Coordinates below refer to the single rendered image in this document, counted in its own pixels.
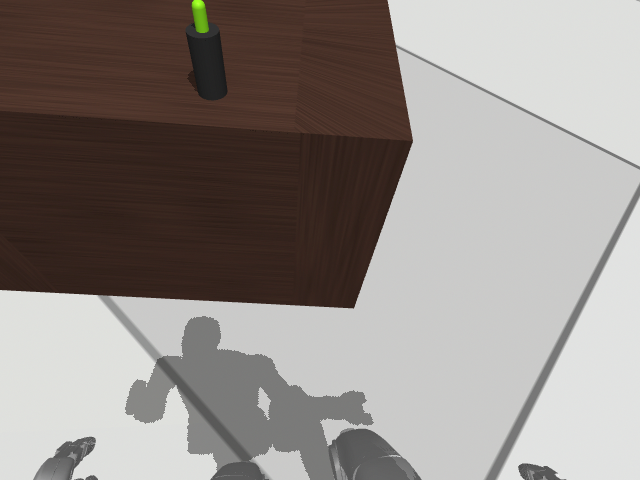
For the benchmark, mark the bottle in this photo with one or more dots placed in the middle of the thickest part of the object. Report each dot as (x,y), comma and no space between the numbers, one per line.
(206,54)

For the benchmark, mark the left robot hand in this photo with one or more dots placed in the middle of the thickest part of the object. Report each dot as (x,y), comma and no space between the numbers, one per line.
(66,458)

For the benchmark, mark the right robot hand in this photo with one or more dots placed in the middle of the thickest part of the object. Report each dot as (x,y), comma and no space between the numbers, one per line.
(535,472)

